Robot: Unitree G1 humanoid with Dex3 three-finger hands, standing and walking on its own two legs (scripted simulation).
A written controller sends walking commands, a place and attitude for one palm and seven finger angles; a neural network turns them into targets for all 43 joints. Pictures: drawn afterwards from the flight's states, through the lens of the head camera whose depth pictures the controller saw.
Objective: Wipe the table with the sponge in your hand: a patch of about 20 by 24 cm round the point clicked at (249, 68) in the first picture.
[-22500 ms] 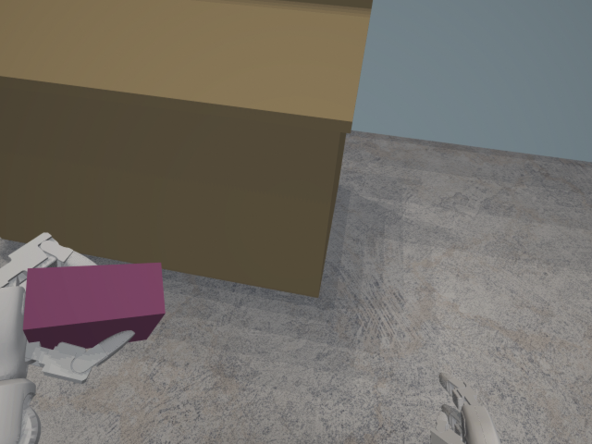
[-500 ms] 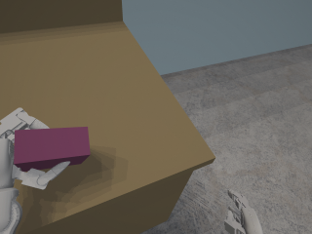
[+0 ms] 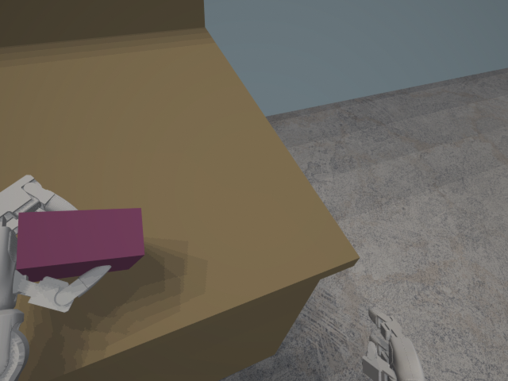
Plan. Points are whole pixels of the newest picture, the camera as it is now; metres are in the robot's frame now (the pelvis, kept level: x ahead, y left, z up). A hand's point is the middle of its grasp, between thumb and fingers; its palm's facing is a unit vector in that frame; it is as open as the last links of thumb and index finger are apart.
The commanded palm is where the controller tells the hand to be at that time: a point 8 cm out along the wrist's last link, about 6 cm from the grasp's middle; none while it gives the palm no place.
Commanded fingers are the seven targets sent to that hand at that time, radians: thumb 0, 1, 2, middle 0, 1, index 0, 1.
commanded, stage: look again from close up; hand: left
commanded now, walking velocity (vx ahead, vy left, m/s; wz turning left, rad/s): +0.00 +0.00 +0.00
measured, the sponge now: (100, 244) +0.23 +0.21 +0.14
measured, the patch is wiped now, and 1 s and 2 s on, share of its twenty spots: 0.00 0.00 0.00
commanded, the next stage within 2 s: turn the palm down, sponge in hand in 0.20 s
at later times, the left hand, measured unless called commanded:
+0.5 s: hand (46, 209) +0.25 +0.26 +0.19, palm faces +0.40 -0.79 -0.47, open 9.4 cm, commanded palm +0.16 +0.28 +0.19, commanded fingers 0.00 0.10 1.30 -1.20 -1.60 -1.20 -1.60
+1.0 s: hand (92, 238) +0.21 +0.20 +0.19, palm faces +0.30 -0.54 -0.79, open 9.4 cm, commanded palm +0.16 +0.24 +0.23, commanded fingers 0.00 0.10 1.30 -1.20 -1.60 -1.20 -1.60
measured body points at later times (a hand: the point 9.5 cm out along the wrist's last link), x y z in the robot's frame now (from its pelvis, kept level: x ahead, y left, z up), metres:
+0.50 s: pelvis -0.01 -0.01 -0.01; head +0.00 -0.01 +0.44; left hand +0.22 +0.30 +0.21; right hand +0.19 -0.22 -0.08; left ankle +0.01 +0.06 -0.74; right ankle +0.00 -0.14 -0.74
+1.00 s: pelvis -0.01 -0.08 -0.01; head -0.01 -0.12 +0.43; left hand +0.19 +0.22 +0.23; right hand +0.21 -0.30 -0.10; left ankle +0.01 +0.06 -0.74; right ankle +0.00 -0.14 -0.74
